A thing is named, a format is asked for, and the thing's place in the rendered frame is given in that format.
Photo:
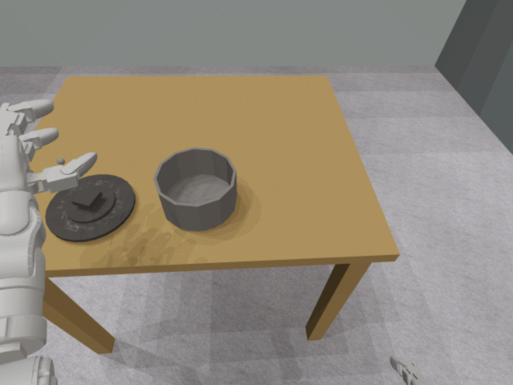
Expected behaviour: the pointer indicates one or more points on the robot right hand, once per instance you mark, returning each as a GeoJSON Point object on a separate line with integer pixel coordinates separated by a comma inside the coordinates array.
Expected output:
{"type": "Point", "coordinates": [411, 373]}

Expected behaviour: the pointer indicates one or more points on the lid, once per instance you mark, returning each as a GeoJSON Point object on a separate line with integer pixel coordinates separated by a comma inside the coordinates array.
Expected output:
{"type": "Point", "coordinates": [77, 224]}

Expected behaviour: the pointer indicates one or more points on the pot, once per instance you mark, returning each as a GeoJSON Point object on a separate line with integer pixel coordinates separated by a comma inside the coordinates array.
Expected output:
{"type": "Point", "coordinates": [197, 188]}

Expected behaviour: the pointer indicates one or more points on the robot left hand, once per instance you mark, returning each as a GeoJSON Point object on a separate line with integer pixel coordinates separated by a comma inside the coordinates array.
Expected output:
{"type": "Point", "coordinates": [16, 150]}

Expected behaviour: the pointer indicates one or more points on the table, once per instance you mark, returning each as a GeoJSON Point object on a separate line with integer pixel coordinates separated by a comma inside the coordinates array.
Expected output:
{"type": "Point", "coordinates": [303, 193]}

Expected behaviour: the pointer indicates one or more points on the robot left forearm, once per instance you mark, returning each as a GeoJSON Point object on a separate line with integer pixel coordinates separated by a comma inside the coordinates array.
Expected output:
{"type": "Point", "coordinates": [22, 276]}

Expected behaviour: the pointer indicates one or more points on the knob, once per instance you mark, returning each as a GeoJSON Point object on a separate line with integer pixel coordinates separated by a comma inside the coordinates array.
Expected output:
{"type": "Point", "coordinates": [87, 198]}

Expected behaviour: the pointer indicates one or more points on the robot left upper arm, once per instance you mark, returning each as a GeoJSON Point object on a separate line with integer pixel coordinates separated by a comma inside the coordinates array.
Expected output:
{"type": "Point", "coordinates": [31, 371]}

